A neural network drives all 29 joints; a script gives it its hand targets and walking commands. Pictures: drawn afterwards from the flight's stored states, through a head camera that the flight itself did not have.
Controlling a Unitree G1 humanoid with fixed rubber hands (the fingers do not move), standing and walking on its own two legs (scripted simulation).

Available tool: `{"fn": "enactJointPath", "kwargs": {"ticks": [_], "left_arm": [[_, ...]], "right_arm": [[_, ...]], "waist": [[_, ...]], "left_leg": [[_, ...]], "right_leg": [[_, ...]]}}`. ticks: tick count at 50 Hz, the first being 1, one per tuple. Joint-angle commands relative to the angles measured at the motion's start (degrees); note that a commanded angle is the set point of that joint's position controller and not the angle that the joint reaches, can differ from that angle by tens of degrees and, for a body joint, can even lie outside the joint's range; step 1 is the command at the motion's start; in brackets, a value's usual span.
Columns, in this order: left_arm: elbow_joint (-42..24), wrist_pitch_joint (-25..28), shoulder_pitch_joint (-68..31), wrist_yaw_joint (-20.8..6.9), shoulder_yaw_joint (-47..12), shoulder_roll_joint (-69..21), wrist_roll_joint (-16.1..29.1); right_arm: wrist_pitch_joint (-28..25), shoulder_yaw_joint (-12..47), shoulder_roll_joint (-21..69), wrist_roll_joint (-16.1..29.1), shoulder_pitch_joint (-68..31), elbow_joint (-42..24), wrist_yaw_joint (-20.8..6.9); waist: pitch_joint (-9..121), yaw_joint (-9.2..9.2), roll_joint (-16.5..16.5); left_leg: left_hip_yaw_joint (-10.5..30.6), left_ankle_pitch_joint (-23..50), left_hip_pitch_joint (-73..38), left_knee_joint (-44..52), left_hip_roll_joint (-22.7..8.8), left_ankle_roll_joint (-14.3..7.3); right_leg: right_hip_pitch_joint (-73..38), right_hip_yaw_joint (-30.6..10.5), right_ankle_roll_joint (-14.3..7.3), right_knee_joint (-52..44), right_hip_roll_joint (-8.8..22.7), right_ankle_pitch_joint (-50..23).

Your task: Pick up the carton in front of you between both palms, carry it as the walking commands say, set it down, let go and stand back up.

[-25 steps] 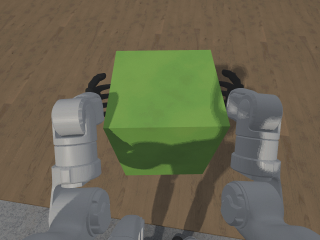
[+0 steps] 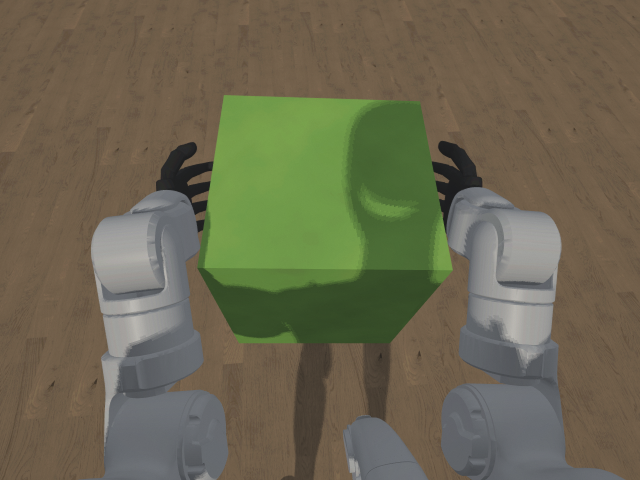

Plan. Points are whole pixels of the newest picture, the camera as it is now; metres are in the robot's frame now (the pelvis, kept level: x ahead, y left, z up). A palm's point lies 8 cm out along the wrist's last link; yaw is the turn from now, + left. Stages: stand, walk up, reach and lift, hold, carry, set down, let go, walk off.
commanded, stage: carry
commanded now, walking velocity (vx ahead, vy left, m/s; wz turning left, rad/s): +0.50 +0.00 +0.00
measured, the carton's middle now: (318, 236) +0.39 -0.04 +0.06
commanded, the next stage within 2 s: none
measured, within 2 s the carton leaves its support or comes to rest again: neither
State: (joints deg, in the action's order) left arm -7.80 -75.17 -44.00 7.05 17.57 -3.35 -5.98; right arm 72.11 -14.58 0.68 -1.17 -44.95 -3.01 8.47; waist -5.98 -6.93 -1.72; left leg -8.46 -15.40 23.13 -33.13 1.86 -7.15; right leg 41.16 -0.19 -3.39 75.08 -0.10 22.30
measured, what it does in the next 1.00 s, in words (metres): walks ahead: right foot, then left foot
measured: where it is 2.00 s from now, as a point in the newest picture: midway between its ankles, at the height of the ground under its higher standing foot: (272, 180)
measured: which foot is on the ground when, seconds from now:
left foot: down 0.00-0.24, up 0.26-0.68, down 0.70-1.00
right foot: up 0.00-0.22, down 0.24-0.72, up 0.74-1.00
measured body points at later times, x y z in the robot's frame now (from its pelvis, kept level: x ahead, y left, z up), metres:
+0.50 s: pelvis +0.31 -0.04 +0.02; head +0.36 -0.05 +0.46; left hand +0.67 +0.14 +0.12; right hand +0.71 -0.16 +0.12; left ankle +0.33 +0.10 -0.66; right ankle +0.31 -0.10 -0.73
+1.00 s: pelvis +0.63 +0.01 +0.02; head +0.64 +0.02 +0.47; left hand +0.92 +0.16 +0.10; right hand +0.92 -0.14 +0.11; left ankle +0.54 +0.10 -0.73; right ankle +0.74 -0.12 -0.70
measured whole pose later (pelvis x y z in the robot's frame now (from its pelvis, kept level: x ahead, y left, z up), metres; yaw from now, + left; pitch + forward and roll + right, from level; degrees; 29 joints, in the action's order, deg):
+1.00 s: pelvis +0.63 +0.01 +0.02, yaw +1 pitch +5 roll -1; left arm -21.4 -68.5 -9.3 5.5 6.2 -7.7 -6.0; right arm 67.6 -6.7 7.8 -5.4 -10.3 -19.8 5.7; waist 5.5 -0.9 0.0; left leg -10.1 -16.4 5.6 -17.2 -2.3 -1.0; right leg 31.3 6.9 1.0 34.1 4.2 10.7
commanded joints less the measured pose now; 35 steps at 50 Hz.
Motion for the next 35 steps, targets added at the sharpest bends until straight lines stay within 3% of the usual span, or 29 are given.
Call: {"fn": "enactJointPath", "kwargs": {"ticks": [1, 5, 8, 10, 11, 12, 13, 14, 15, 17, 18, 20, 23, 29, 32, 33, 34, 35], "left_arm": [[0.9, 1.8, -36.7, -9.6, -37.1, -47.0, 17.0], [4.7, 0.2, -37.6, -9.3, -36.9, -45.9, 17.1], [7.9, -1.2, -41.3, -10.2, -37.2, -47.7, 19.8], [10.6, -1.9, -43.5, -11.0, -36.8, -49.6, 22.0], [12.4, -2.1, -43.8, -11.4, -36.1, -50.3, 22.9], [13.8, -2.0, -44.1, -11.8, -35.4, -51.1, 23.8], [14.8, -2.0, -44.7, -12.2, -34.3, -51.2, 24.7], [16.1, -1.7, -47.2, -12.5, -33.5, -51.6, 25.0], [16.4, -1.5, -46.5, -12.8, -33.7, -54.5, 26.5], [13.1, -0.7, -49.6, -13.6, -34.4, -59.7, 28.6], [11.6, -0.2, -51.0, -13.9, -34.9, -61.6, 29.6], [9.2, 0.9, -51.8, -14.0, -35.7, -64.3, 30.6], [7.5, 2.4, -48.3, -14.1, -36.7, -65.6, 30.0], [5.4, 5.3, -33.1, -14.8, -40.4, -65.6, 25.5], [1.1, 6.5, -25.3, -14.8, -43.3, -64.4, 23.4], [-0.6, 6.7, -22.6, -14.7, -44.3, -63.7, 23.0], [-2.1, 6.7, -19.7, -14.7, -45.3, -62.9, 22.6], [-3.0, 6.7, -17.0, -14.9, -46.1, -61.7, 22.1]], "right_arm": [[1.2, 42.7, 61.1, 29.8, -47.7, -7.3, -15.6], [2.8, 38.6, 58.2, 27.2, -43.5, 1.1, -16.4], [3.7, 35.3, 57.0, 25.0, -42.7, 6.7, -16.6], [4.2, 33.2, 56.6, 23.7, -42.7, 9.8, -16.3], [4.3, 32.2, 56.5, 23.2, -42.4, 11.2, -16.1], [4.3, 31.3, 56.2, 22.4, -42.6, 12.4, -15.9], [4.4, 30.2, 55.8, 21.6, -42.6, 13.6, -15.7], [4.6, 29.2, 57.4, 21.4, -44.8, 13.2, -15.3], [4.5, 28.9, 57.3, 20.9, -45.6, 13.0, -14.9], [3.9, 28.3, 60.1, 20.2, -46.2, 12.1, -14.3], [3.6, 28.0, 61.1, 19.9, -45.2, 11.7, -14.1], [2.7, 28.5, 63.2, 19.6, -43.9, 10.5, -13.7], [1.0, 30.6, 65.2, 18.9, -39.9, 9.3, -13.0], [-2.3, 37.1, 68.7, 17.3, -28.2, 5.9, -13.5], [-3.4, 41.1, 69.0, 18.1, -23.9, 0.4, -14.4], [-3.7, 42.2, 68.8, 18.2, -21.3, -1.5, -14.7], [-3.9, 43.0, 68.2, 18.1, -18.1, -2.7, -15.0], [-3.9, 43.4, 67.3, 17.7, -14.1, -3.6, -15.5]], "waist": [[36.2, 2.17, -1.8], [32.1, 2.45, -5.1], [28.3, 2.6, -6.5], [28.9, 5.14, -7.5], [31.4, 6.82, -6.3], [34.6, 8.5, -3.7], [38.4, 8.51, 4.6], [40.7, 9.89, 17.7], [38.4, 9.8, 14.7], [35.0, 9.58, 5.2], [34.2, 9.32, 3.9], [35.2, 8.74, 5.4], [35.4, 9.02, 7.1], [32.7, 9.52, 10.3], [31.9, 9.32, 11.4], [33.3, 8.11, 10.5], [35.6, 7.22, 8.7], [38.7, 6.05, 4.9]], "left_leg": [[20.8, 36.2, -33.0, 6.9, -15.7, -7.2], [11.9, 38.7, -28.8, 8.2, -11.9, -4.7], [8.1, 39.9, -26.9, 8.5, -10.6, -2.6], [5.0, 47.3, -26.6, 1.8, -10.4, -0.1], [2.6, 46.3, -24.1, -5.0, -9.4, 1.9], [2.5, 34.7, -16.9, -13.4, -8.4, 3.6], [2.5, 13.2, -6.8, -24.3, -5.9, 4.5], [5.3, -14.1, 11.5, -38.6, 2.9, 6.3], [9.8, -15.0, 17.0, -43.4, 0.5, 4.9], [10.2, -8.0, 18.0, -39.8, -2.7, 4.3], [10.1, -6.3, 17.1, -36.7, -4.0, 4.7], [8.9, -5.2, 14.8, -31.3, -4.7, 5.7], [6.7, -4.7, 15.6, -22.3, -5.0, 7.1], [0.7, 7.4, 12.1, -1.7, -3.1, 7.5], [-2.4, 13.6, 4.2, 9.2, -1.0, 7.5], [-4.4, 17.0, -4.7, 14.0, -0.2, 7.1], [-4.6, 17.8, -17.0, 14.3, -1.1, 5.9], [5.0, 17.7, -30.4, 11.5, -9.4, 3.7]], "right_leg": [[5.9, 0.5, 0.5, -12.4, 1.7, -3.4], [-0.7, 5.5, 0.8, -30.0, 0.2, -15.1], [-7.7, 9.2, 0.2, -41.5, -1.5, -21.9], [-16.3, 10.8, -0.9, -47.3, -3.0, -23.6], [-25.6, 11.7, -1.3, -50.8, -3.7, -24.0], [-37.1, 6.9, -2.0, -49.8, 0.6, -22.1], [-47.2, -11.3, -3.3, -46.2, 14.0, -27.4], [-58.4, -32.2, -12.9, -51.2, 23.0, -24.0], [-56.4, -33.3, -13.3, -53.7, 21.8, -17.2], [-50.2, -22.9, -10.2, -54.6, 18.3, -21.4], [-47.4, -19.4, -9.3, -55.5, 17.7, -22.9], [-46.4, -15.2, -8.0, -57.1, 16.6, -22.5], [-48.6, -10.2, -8.3, -58.1, 16.1, -26.5], [-53.4, 0.1, -4.9, -55.6, 12.4, -44.9], [-53.5, 4.6, -2.5, -51.7, 10.4, -51.1], [-50.1, 7.2, -1.0, -46.8, 9.4, -52.1], [-42.8, 8.8, 0.6, -41.0, 8.7, -49.1], [-31.7, 8.3, 2.3, -31.9, 8.3, -34.2]]}}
